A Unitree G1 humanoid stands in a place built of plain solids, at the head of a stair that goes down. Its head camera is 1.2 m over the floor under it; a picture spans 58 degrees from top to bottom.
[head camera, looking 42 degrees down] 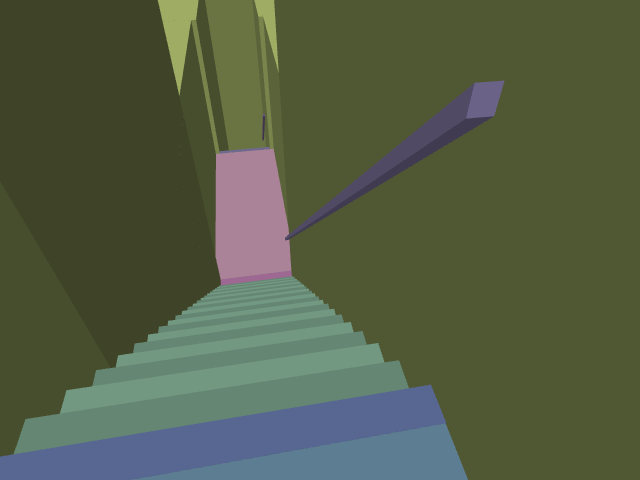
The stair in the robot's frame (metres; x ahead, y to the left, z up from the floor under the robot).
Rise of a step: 0.21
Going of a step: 0.22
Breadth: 1.30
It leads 10 degrees to the left of straight ahead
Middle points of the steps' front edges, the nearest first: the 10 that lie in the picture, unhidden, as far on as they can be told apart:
0.57 0.31 0.00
0.79 0.34 -0.21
1.01 0.38 -0.42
1.23 0.42 -0.63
1.45 0.46 -0.84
1.67 0.50 -1.05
1.89 0.54 -1.27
2.11 0.58 -1.48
2.33 0.62 -1.69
2.55 0.65 -1.90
